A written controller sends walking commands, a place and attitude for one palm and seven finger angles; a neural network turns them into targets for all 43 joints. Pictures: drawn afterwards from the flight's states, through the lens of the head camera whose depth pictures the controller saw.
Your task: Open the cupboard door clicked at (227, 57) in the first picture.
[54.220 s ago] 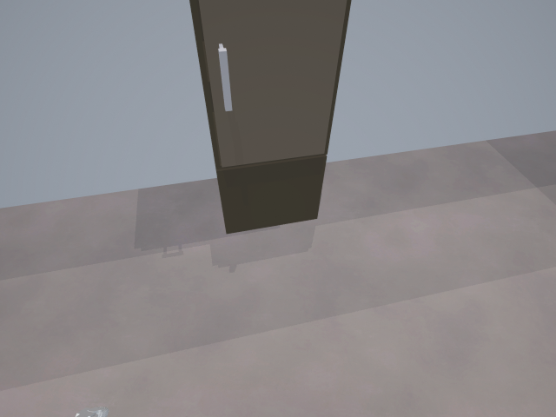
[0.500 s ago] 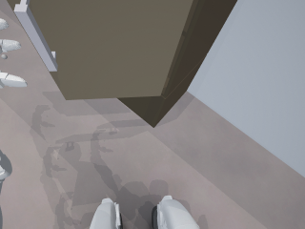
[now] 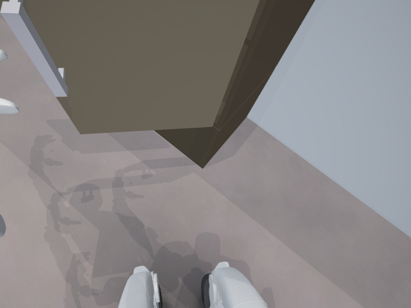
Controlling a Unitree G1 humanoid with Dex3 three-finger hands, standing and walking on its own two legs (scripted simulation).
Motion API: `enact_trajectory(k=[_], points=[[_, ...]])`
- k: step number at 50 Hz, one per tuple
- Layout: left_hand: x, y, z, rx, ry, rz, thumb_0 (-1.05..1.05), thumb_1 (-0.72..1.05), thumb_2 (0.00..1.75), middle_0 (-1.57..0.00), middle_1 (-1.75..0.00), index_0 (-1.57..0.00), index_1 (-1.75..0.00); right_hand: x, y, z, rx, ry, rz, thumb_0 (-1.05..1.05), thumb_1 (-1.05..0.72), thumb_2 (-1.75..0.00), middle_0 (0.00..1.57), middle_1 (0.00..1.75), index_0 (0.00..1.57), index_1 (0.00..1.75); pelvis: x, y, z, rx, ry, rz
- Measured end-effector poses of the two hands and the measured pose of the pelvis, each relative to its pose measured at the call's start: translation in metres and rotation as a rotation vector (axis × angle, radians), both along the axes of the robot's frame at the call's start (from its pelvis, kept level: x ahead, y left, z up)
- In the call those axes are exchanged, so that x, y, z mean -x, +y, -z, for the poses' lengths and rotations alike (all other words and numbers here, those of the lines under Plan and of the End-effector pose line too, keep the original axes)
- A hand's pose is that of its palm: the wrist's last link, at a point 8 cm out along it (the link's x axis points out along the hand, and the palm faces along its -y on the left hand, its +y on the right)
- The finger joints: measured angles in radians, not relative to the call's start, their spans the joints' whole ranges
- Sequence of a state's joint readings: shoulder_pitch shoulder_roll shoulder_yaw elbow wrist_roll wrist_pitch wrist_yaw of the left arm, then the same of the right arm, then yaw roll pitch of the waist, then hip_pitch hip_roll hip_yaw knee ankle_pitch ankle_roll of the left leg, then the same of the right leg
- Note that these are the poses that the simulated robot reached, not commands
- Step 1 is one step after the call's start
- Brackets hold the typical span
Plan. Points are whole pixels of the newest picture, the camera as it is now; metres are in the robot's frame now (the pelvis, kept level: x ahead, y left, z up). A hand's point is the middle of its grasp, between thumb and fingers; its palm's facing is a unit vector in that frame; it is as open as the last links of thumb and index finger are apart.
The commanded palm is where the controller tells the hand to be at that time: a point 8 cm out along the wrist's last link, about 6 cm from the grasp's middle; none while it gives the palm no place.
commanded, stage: move the hooked fingers beside the handle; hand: left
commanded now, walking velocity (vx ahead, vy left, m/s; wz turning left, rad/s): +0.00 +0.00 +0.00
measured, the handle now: (42, 49) +0.55 +0.24 +0.08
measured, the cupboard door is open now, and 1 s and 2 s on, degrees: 46 46 46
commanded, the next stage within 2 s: slide the fingers in behind the handle in 0.42 s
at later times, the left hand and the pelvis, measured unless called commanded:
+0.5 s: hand out of the picture +0.49 +0.30 +0.09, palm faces +0.06 -1.00 -0.02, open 14.0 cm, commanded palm +0.48 +0.33 +0.08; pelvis -0.01 +0.00 +0.00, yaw +1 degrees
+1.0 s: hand (14, 73) +0.50 +0.27 +0.08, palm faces +0.06 -1.00 -0.01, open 14.0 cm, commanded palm +0.48 +0.31 +0.08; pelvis -0.01 -0.01 +0.00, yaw +1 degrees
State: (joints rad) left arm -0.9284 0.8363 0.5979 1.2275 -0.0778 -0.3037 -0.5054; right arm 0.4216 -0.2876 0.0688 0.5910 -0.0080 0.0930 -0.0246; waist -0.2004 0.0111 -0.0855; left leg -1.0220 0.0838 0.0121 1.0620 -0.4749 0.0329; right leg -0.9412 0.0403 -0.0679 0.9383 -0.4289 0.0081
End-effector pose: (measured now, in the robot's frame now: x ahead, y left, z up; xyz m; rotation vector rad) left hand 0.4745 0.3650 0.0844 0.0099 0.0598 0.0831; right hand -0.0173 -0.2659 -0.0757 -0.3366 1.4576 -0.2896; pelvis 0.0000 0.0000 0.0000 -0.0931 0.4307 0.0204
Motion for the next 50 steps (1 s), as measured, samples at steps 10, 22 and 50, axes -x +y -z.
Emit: enact_trajectory(k=[10, 22, 50], points=[[0.004, 0.0, 0.001, 0.008, 0.007, 0.022, -0.01, -0.5, 0.3, -0.3, -1.2, -0.3, -1.2, -0.022, -0.004, 0.001, 0.018, -0.042, -0.045, 0.0, -0.9, -0.9, 0.2, 0.3, 0.2, 0.3, 0.002, 0.001, 0.001, 0.004, -0.007, -0.016], [0.004, -0.01, -0.001, -0.002, -0.004, 0.027, -0.01, -0.5, 0.3, -0.3, -1.2, -0.3, -1.2, -0.017, 0.003, 0.007, -0.006, -0.045, -0.037, 0.0, -0.9, -0.9, 0.2, 0.3, 0.2, 0.3, 0.006, 0.002, 0.002, 0.002, -0.012, -0.014], [0.0, -0.04, 0.0, -0.001, -0.01, 0.024, -0.01, -0.5, 0.3, -0.3, -1.2, -0.3, -1.2, -0.002, -0.008, 0.007, -0.007, -0.038, -0.011, 0.0, -0.9, -0.9, 0.2, 0.3, 0.2, 0.3, 0.008, -0.006, 0.001, -0.01, -0.024, -0.008]])
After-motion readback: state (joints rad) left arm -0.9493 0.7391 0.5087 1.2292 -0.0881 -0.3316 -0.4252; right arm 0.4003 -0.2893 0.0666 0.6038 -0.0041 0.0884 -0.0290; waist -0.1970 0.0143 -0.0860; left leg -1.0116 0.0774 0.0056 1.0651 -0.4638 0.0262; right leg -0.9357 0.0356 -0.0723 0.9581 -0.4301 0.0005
